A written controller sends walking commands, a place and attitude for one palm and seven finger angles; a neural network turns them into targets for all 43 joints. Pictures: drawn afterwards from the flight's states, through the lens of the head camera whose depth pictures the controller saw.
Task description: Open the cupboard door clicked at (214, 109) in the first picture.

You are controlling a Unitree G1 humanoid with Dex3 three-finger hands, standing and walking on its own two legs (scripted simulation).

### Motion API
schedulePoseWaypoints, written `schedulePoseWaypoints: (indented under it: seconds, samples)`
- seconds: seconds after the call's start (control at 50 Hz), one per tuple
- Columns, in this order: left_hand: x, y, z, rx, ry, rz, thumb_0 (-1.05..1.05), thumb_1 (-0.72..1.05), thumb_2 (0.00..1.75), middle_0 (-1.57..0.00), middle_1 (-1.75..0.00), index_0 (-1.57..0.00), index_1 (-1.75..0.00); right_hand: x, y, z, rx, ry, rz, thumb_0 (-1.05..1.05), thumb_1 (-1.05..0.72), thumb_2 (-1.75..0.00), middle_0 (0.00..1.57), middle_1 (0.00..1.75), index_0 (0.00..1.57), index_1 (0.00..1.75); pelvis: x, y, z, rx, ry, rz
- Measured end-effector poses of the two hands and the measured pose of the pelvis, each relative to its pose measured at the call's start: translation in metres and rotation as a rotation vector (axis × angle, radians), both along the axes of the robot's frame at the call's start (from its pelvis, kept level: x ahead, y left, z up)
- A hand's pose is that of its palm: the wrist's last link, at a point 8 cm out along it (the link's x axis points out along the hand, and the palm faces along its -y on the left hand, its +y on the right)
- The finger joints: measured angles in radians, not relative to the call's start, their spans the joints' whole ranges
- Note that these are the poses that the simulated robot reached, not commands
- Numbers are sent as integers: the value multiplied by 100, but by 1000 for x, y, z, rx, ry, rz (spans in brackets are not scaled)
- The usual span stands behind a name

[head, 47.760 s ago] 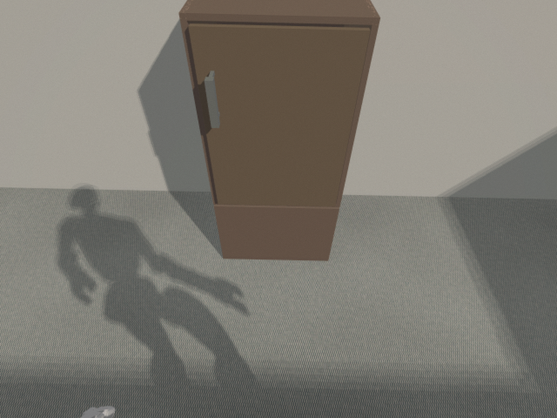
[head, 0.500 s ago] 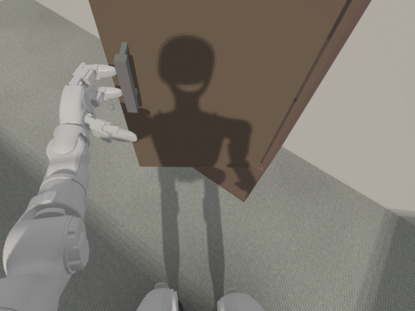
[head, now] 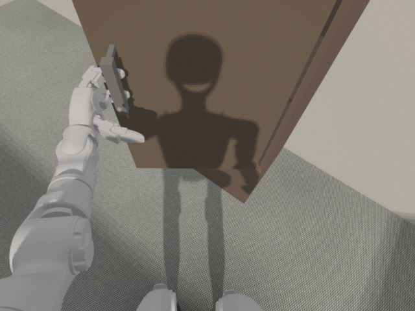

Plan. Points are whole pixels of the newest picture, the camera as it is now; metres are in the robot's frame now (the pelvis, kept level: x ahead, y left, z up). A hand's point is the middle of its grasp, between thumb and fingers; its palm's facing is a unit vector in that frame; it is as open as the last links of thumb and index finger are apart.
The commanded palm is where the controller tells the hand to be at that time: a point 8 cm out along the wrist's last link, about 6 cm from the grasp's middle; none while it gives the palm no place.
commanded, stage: slide the fingers in behind the handle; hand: left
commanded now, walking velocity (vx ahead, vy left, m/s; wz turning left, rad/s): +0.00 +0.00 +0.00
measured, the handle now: (117, 81) +0.55 +0.15 +0.09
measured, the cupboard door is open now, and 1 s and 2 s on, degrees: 38 39 52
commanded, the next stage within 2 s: close the thumb around the handle in 0.68 s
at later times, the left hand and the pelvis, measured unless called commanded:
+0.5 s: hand (126, 111) +0.48 +0.13 +0.08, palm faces -0.02 -1.00 -0.02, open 14.0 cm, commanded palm +0.46 +0.18 +0.08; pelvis +0.00 -0.01 +0.00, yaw +0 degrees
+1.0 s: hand (126, 111) +0.48 +0.13 +0.08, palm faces -0.03 -1.00 -0.01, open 12.7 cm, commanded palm +0.45 +0.18 +0.08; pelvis +0.00 +0.01 +0.00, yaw +0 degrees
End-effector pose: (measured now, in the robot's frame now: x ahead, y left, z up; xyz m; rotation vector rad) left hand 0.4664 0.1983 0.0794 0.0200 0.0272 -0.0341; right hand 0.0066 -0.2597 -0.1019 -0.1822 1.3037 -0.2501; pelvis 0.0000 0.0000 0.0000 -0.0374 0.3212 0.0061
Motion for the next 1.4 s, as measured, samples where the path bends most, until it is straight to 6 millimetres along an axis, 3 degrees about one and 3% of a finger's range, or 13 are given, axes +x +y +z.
schedulePoseWaypoints:
  seconds: [0.12,0.48,0.88,1.04,1.4]
  samples:
    - [2,-12,1,-21,-6,-2,-1,-50,30,-29,-120,-30,-120,7,-4,1,5,-21,-3,1,-90,-90,20,30,20,30,4,-4,1,7,0,-7]
    - [-7,-14,1,0,-10,11,-1,-50,30,-29,-120,-29,-120,21,-4,-3,26,-50,16,1,-90,-90,20,30,20,30,4,-7,2,12,-9,-1]
    - [-9,-14,2,-5,-22,9,-1,-47,32,-30,-121,-28,-121,0,6,-3,21,-24,1,1,-90,-90,20,30,20,30,-2,3,0,3,-12,-4]
    - [-9,-14,1,-9,-24,7,-1,-20,43,-31,-123,-30,-124,-4,11,-2,19,-23,-3,1,-90,-90,20,30,20,30,-4,7,0,0,-12,-6]
    - [-4,-12,0,-12,-29,8,1,71,82,-38,-133,-38,-133,-6,15,-2,9,-14,3,1,-90,-90,20,30,20,30,-5,13,-2,-6,-3,-7]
